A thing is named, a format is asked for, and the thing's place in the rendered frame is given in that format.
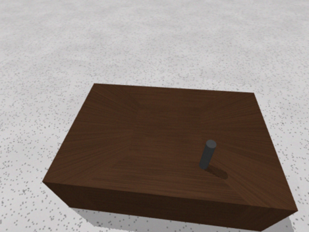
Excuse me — can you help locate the can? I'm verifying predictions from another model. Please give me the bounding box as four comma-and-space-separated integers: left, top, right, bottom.
199, 140, 216, 169

